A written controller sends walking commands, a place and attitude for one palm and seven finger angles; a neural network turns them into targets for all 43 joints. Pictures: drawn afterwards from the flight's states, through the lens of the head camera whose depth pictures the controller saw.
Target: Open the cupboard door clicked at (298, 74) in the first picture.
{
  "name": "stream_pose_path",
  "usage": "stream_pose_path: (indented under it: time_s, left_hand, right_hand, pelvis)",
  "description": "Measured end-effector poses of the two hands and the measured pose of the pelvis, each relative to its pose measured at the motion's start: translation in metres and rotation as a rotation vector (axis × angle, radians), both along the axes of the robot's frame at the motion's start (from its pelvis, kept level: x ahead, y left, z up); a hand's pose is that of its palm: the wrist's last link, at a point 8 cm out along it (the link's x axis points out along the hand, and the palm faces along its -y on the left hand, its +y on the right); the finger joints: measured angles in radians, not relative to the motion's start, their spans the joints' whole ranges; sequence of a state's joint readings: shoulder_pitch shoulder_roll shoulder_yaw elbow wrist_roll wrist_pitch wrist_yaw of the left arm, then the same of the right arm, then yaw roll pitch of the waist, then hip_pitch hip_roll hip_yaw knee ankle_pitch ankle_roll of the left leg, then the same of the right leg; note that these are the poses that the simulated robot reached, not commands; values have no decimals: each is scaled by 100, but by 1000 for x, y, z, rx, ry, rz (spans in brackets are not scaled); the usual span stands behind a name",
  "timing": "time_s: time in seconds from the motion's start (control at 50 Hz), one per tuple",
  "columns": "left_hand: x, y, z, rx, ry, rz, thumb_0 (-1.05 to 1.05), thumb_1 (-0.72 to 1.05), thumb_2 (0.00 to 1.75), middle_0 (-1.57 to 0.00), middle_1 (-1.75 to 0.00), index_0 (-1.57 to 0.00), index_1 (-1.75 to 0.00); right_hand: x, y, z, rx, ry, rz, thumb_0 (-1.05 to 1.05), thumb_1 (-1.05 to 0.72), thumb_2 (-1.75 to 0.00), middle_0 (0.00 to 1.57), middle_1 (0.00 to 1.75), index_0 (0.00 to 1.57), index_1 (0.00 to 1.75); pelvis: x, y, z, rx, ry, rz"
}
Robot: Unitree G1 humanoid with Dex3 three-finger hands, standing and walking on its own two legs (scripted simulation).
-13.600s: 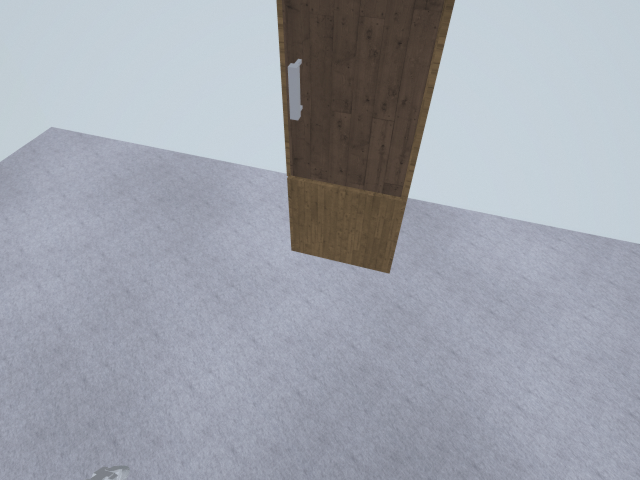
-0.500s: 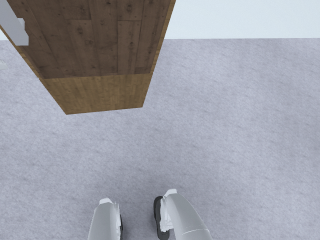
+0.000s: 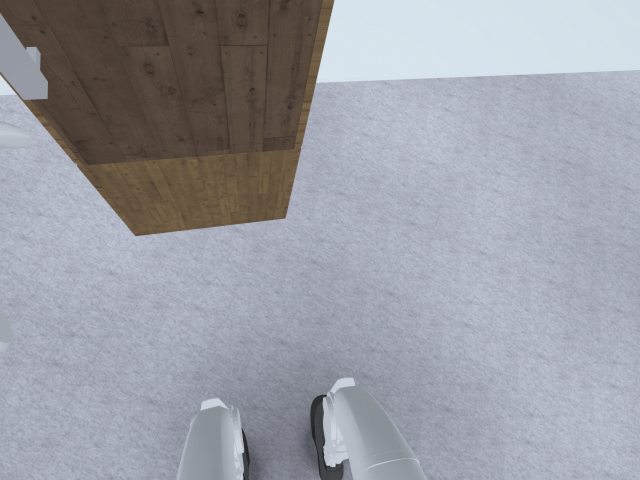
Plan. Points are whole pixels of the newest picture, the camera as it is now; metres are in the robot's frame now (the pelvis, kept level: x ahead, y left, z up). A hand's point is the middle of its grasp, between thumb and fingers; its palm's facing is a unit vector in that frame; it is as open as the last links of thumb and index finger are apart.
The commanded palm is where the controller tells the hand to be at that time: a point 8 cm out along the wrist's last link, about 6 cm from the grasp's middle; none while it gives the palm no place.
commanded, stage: slide the fingers in behind the handle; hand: left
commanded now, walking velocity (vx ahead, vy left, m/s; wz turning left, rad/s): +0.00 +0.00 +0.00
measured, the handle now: out of the picture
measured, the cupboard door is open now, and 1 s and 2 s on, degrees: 0 0 1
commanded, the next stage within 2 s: close the thumb around the handle in 0.90 s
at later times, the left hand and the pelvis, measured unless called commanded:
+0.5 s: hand (17, 72) +0.55 +0.26 +0.07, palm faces +0.03 -1.00 +0.00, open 14.0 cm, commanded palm +0.53 +0.28 +0.06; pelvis +0.00 +0.01 +0.00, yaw +1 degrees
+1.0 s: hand (12, 77) +0.54 +0.26 +0.06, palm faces +0.05 -1.00 +0.01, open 14.0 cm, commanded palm +0.53 +0.29 +0.06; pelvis +0.01 +0.01 +0.00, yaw +1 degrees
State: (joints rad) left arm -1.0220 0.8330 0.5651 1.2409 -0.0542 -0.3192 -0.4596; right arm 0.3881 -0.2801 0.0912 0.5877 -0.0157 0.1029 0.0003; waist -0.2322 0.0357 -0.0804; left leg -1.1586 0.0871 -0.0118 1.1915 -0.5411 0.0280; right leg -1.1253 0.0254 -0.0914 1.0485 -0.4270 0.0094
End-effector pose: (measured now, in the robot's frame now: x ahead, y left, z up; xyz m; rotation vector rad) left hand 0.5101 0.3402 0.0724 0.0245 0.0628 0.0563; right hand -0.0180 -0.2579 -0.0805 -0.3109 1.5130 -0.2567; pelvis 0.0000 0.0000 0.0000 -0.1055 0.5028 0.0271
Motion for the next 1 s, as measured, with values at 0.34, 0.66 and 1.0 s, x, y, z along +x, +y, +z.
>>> stream_pose_path:
  time_s: [0.34, 0.66, 1.0]
  left_hand:
    - [-1, -8, 0, -2, -7, 21, -2, -50, 30, -26, -121, -29, -120]
    - [19, -34, -10, 5, -6, 17, -2, -49, 30, -29, -120, -32, -121]
    - [10, -26, -11, -36, 12, -2, -2, -50, 30, -30, -120, -30, -120]
  right_hand:
    - [-2, 8, 2, 2, 5, 25, 1, -90, -90, 20, 30, 20, 30]
    - [-5, 18, 1, 24, 0, -18, 1, -90, -90, 20, 30, 20, 30]
    - [6, 8, 3, 8, 9, 4, 1, -90, -90, 20, 30, 20, 30]
  pelvis:
    - [-2, 8, 2, -3, -10, 21]
    - [6, 11, 2, 1, 2, -2]
    - [9, 7, 5, 1, -5, 9]
